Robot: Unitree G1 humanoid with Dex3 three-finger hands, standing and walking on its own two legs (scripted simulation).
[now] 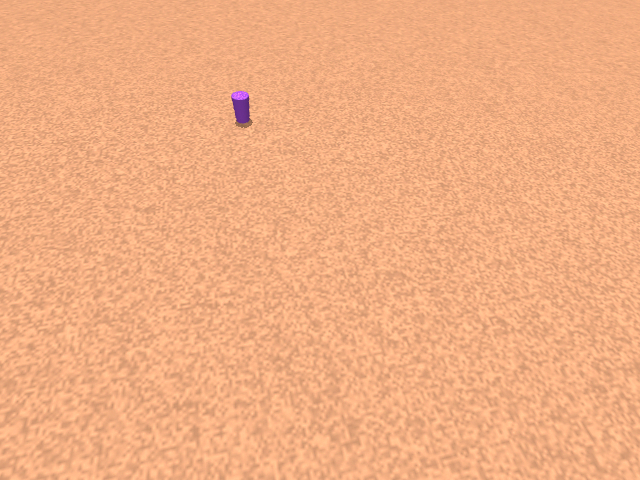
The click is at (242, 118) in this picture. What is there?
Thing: tapered cup
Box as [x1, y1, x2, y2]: [231, 91, 249, 122]
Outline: 232,93 231,97 233,107 235,110 236,119 238,122 246,122 249,116 248,94 243,91
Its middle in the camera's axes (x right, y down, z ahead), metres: -0.43 -0.72 +2.16
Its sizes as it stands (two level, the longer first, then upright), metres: 0.093 0.093 0.149
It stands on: the floor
